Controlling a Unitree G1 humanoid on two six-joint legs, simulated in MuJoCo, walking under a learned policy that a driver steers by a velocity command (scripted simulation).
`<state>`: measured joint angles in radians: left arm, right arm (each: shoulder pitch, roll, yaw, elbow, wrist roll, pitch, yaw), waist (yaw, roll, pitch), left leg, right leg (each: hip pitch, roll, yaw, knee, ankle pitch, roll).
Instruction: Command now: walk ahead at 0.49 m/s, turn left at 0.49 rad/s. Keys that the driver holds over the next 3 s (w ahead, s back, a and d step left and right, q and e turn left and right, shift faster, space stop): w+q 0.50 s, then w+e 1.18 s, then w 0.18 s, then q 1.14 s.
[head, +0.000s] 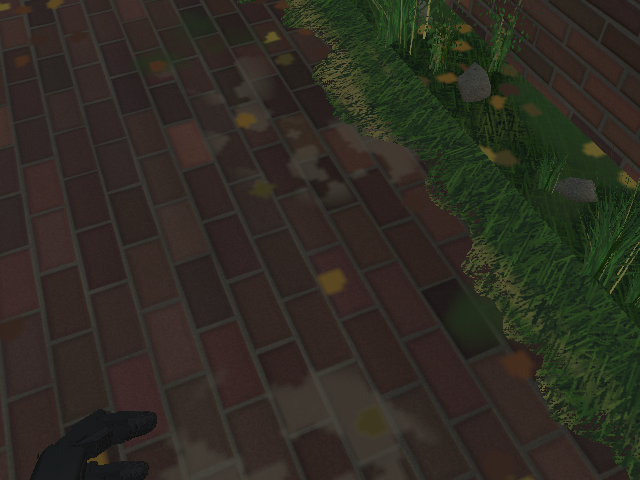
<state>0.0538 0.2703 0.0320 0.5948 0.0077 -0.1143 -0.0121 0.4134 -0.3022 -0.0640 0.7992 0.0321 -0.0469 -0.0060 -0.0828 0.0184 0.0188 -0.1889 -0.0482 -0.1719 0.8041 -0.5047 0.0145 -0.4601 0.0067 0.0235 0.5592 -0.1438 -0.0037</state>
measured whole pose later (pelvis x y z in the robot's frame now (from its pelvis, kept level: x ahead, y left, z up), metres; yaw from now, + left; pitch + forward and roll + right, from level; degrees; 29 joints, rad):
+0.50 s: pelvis +0.26 +0.07 -0.01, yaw +19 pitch +1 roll -1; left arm 0.32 0.32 0.08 0.79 -0.01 -0.06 0.01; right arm 0.07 -0.31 -0.06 0.60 0.03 -0.02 0.05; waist 0.06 0.01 0.07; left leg -0.52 -0.03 0.04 0.66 -0.18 0.10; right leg -0.11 -0.08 -0.11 0.91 -0.53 0.04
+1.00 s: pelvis +0.55 +0.13 -0.01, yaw +11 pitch +3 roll +1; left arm 0.11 0.27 0.03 0.66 -0.02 -0.07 -0.07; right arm 0.33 -0.30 -0.05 0.82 0.00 -0.04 -0.02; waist -0.06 -0.03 0.02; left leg 0.10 -0.04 0.14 0.36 -0.48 0.03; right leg -0.54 0.00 -0.05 0.55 -0.06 -0.09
